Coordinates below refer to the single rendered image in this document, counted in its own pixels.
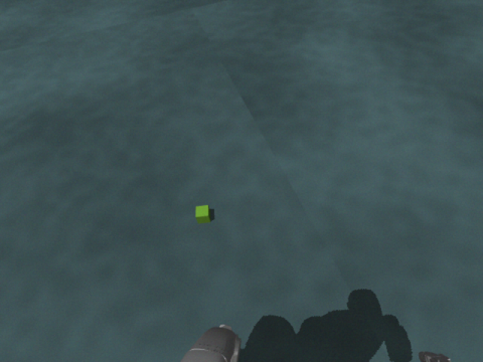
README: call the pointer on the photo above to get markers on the cube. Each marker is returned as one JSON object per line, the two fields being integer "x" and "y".
{"x": 203, "y": 214}

